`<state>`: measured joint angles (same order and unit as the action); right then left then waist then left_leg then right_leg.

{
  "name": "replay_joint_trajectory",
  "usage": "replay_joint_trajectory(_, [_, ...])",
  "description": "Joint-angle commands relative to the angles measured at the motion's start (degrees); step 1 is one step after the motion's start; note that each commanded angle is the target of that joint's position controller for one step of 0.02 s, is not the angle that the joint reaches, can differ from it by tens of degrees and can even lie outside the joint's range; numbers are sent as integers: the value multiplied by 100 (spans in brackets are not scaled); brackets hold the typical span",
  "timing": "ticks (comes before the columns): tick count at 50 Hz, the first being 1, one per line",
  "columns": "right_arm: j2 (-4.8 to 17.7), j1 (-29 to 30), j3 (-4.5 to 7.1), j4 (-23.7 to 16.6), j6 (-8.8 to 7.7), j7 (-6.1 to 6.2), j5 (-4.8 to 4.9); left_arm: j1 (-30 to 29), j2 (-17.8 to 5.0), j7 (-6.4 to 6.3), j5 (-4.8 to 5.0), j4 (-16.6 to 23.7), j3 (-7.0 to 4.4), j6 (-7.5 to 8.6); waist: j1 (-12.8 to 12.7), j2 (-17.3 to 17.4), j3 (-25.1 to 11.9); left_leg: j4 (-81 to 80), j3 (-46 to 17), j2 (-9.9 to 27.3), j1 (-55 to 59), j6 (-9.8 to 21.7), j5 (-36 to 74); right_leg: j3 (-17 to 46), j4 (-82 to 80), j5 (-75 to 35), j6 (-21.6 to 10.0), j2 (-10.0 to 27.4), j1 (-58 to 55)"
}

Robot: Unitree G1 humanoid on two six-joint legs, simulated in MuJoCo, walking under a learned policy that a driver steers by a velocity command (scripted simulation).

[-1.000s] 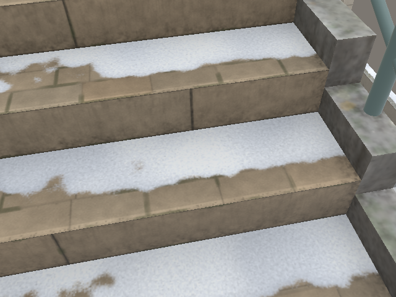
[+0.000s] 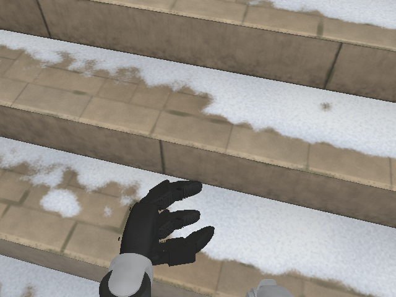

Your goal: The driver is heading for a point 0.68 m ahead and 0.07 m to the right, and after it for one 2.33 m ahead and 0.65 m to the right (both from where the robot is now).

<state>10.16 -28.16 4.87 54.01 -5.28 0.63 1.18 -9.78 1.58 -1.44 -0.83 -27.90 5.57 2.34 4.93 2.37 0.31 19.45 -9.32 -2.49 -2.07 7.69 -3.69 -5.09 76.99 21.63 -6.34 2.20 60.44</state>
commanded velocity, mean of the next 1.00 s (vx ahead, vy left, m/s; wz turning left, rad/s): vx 0.48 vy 0.00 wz -0.14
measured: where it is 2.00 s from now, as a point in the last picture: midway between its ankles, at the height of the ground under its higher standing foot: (146, 54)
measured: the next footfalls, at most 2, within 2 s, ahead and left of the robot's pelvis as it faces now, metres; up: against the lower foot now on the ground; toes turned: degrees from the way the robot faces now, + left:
right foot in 0.02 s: +0.19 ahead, -0.13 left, +0.17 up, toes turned -3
left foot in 0.54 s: +0.53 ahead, +0.15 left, +0.33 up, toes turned +11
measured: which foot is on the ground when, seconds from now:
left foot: down 0.00-0.02, up 0.04-0.52, down 0.54-1.00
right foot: up 0.00-0.00, down 0.02-0.58, up 0.60-1.00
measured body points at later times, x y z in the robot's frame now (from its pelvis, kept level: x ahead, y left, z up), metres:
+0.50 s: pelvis +0.28 +0.01 +0.15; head +0.35 +0.00 +0.60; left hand +0.13 +0.21 +0.03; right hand +0.61 -0.08 +0.12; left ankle +0.47 +0.13 -0.37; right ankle +0.15 -0.13 -0.59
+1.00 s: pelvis +0.56 +0.06 +0.31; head +0.58 +0.08 +0.76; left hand +0.83 +0.18 +0.24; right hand +0.46 -0.14 +0.17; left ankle +0.49 +0.15 -0.43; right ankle +0.66 -0.07 -0.14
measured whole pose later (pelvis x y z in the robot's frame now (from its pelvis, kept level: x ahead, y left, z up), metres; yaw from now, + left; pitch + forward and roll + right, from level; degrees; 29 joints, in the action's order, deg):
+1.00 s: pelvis +0.56 +0.06 +0.31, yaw -9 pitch +2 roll -1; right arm 6.4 -29.0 1.4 59.8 -7.8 0.8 -2.4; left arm 0.4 -2.5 -2.1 -1.6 -34.0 0.2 -0.4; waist 1.3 -1.8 -0.7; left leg 19.8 19.5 4.1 -2.7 1.0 -16.9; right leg -1.9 111.2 18.4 -7.2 0.0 73.1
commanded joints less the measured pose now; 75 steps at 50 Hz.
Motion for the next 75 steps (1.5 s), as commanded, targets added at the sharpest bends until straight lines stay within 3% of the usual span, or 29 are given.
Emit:
replay_joint_trajectory(1, [1033, 1464, 317, -1082, -593, -185, -27, 2709, -2054, -82, -25, -544, -994, 102, -1887, 0, -2302, 3771, -294, 334, -1187, 52, 5938, 1247, -2967, 289, -238, 171, -5236])
replay_joint_trajectory(2, [69, 690, 188, -1298, -557, -374, -3, 2645, -2567, -95, -97, -831, -1165, 34, -1168, -1904, -2146, 6529, -309, -1014, -3174, -419, -271, 4586, -4561, -1896, -1110, 1762, -5864])
replay_joint_trajectory(3, [8, 313, 129, -1353, -424, -366, -285, 2393, -2256, -42, 75, -983, -1172, 17, -856, -1215, -2193, 8167, -536, -781, -3641, -352, -403, 5844, -5433, -430, -1268, 1918, -5462])
replay_joint_trajectory(5, [-299, 548, -21, -1608, -199, -257, -471, 1622, -1168, 125, 237, -1398, -930, 225, -129, -98, -769, 8724, -6, -305, -4485, -266, 143, 4407, -5092, 1035, -787, 1670, -4266])
replay_joint_trajectory(7, [-426, 1184, -170, -1854, 11, -217, -507, 2131, -717, 170, 25, -1978, -809, 429, -238, -249, -266, 9637, -112, -260, -5307, -57, -369, 3239, -5161, 532, -596, 1390, -3981])
replay_joint_trajectory(10, [-670, 1722, -391, -2130, 154, -103, -390, 2908, -912, 247, -51, -2705, -906, 585, -236, -497, 237, 9616, -380, -108, -6629, 94, -1023, 1850, -5446, -759, -272, 1120, -4410])
replay_joint_trajectory(13, [-187, 2284, -356, -2299, 196, -147, -458, 2681, -1364, 136, -130, -2539, -955, 569, -94, -323, 187, 7938, 342, 104, -6117, -36, -1046, 803, -6205, -1943, -212, 891, -4051])
replay_joint_trajectory(16, [-374, 3005, -327, -2517, 233, -27, -482, 3560, -1804, -10, -161, -2748, -1059, 704, -384, -651, 94, 9294, 916, 517, -7295, -11, -1349, 1103, -6717, -2284, -611, 1324, -5317])
replay_joint_trajectory(21, [-793, 4644, -667, -3358, 276, -37, -201, 4581, -1455, -127, -29, -3159, -928, 477, -818, -824, 808, 8981, 1284, 1028, -8895, -64, -2498, 985, -7450, -511, -441, 1233, -6121])
replay_joint_trajectory(24, [-881, 4467, -721, -3270, 403, -351, -178, 4094, -1472, -183, 128, -2783, -879, 295, -866, -476, -93, 5675, 2154, 910, -4666, -46, -1466, 375, -8364, -2842, -653, 919, -4813])
replay_joint_trajectory(25, [-847, 3938, -648, -3171, 362, -369, -131, 4113, -1791, -59, 141, -2717, -900, 418, -639, -675, -779, 5283, 2197, 441, -3129, 155, -1551, 321, -7630, -6086, -638, 1042, -5014])
replay_joint_trajectory(28, [334, 1151, -63, -2474, 501, -60, -115, 3414, -2868, 321, 238, -2315, -1289, 797, 747, -1518, -2449, 3596, 1414, 94, -847, 255, -1833, 378, -3933, -9216, -164, 1172, -5987])
replay_joint_trajectory(29, [782, 957, 63, -2248, 324, 7, -371, 3926, -2036, 469, 364, -2093, -1092, 858, 551, -278, -2766, 2716, -1343, 1595, 568, 779, -2795, 573, -1727, -7101, 101, 438, -3538])
replay_joint_trajectory(30, [1187, 986, 251, -2340, 436, 6, -350, 3418, -2156, 539, 142, -1841, -1246, 886, 717, 862, -3297, 262, -3747, 2413, 175, 874, -3880, 811, 1248, -1674, 242, -673, -3094])
replay_joint_trajectory(31, [1128, 1707, 196, -2281, 376, -97, -336, 3567, -1406, 402, 63, -1601, -1210, 779, 144, 779, -2882, -113, -3829, 2748, -421, 820, -4178, 1793, 3042, -1624, 333, -424, -2281])
replay_joint_trajectory(34, [-85, 1912, -167, -1092, 129, -43, -272, 2486, -796, 144, -185, -847, -918, 430, -683, -282, -268, 548, -1671, 2221, -2677, 282, -3899, 1170, 3539, -1911, 2, 115, -1078])
replay_joint_trajectory(37, [-511, 1477, -290, -402, -110, -25, -365, 2806, -319, 158, -65, -940, -642, 154, -1110, 92, 160, 193, -212, 2030, -2776, -113, -2645, 1390, 3739, -1698, -128, 8, -372])
replay_joint_trajectory(45, [240, 405, -226, 184, -445, -123, -406, 1036, -574, -180, -70, -467, -666, -68, -657, -346, 508, -714, 1394, 2034, -829, -183, -895, 836, 5222, -489, -167, -431, 2045])
replay_joint_trajectory(49, [296, -216, -231, 379, -313, 92, -375, 165, -759, -95, -113, 57, -623, -257, -489, 144, 523, -1082, 2154, 1600, -188, -284, 325, 111, 2996, -147, -19, -122, 1704])
replay_joint_trajectory(51, [676, -52, -139, 240, -189, 313, -207, 253, -611, 127, 20, 37, -511, -364, -494, 229, 22, -1541, 2747, 1474, 59, 37, 2218, -567, 1150, 364, -152, 92, 100])
replay_joint_trajectory(54, [1335, 412, -27, -264, -172, 439, 88, 1866, -775, -32, 86, -478, -584, -379, -1099, 936, -1072, 561, 2805, 2077, 609, -16, 8644, -1051, -365, 761, -452, -607, -2397])
replay_joint_trajectory(56, [1537, 551, 49, -626, -87, 139, 99, 2849, -1641, -22, 91, -660, -933, -179, -1526, 1126, -1817, 3438, 2476, 1849, -309, -297, 6958, 555, -2340, 407, -723, -881, -4423])
replay_joint_trajectory(57, [851, 1256, -42, -1371, -58, -83, 60, 2596, -2462, -62, 92, -768, -1215, -238, -1332, -1214, -1610, 6300, 2366, 340, -3163, -909, 151, 3819, -4248, -452, -1577, 530, -5287])
replay_joint_trajectory(58, [675, 1294, -74, -1648, -33, -186, -210, 1940, -2622, -104, -69, -407, -1346, -390, -1022, -926, -2183, 8058, 651, -32, -3621, -886, -1157, 5726, -5404, -800, -1712, 936, -5108])
replay_joint_trajectory(61, [-30, 1370, -250, -2059, 83, 1, -447, 1617, -1567, -143, -104, -857, -1045, -301, -274, 211, -282, 8498, 372, 340, -4439, -636, -109, 4021, -4680, 1035, -985, 489, -2906])
replay_joint_trajectory(63, [-193, 1086, -363, -2104, 214, 152, -504, 1709, -1272, -137, -106, -1109, -916, -142, -64, -110, -55, 8857, 405, 329, -4704, -583, -227, 3146, -4538, 143, -770, 149, -2600])
replay_joint_trajectory(67, [-38, 1606, -424, -2388, 302, 228, -529, 2448, -1932, -54, 11, -1498, -1097, 73, -251, -105, -477, 8955, 469, 441, -5461, -714, -589, 2645, -4571, -2938, -637, 96, -3696])
replay_joint_trajectory(70, [158, 1944, -378, -2315, 436, 220, -485, 2361, -1849, -247, 73, -1148, -1067, 5, -444, -39, -657, 8040, 757, 651, -5607, -867, -309, 2669, -4390, -3734, -220, 117, -4260])
replay_joint_trajectory(75, [-60, 2352, -410, -2318, 600, 219, -449, 2412, -1916, -355, -2, -953, -1086, -43, -620, -432, -536, 8379, 690, 517, -5982, -867, 35, 3190, -4515, -2523, -293, 116, -4527])
Over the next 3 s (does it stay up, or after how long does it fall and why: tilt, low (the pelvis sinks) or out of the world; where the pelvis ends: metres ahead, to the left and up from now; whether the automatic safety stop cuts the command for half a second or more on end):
stays up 1.04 0.23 0.52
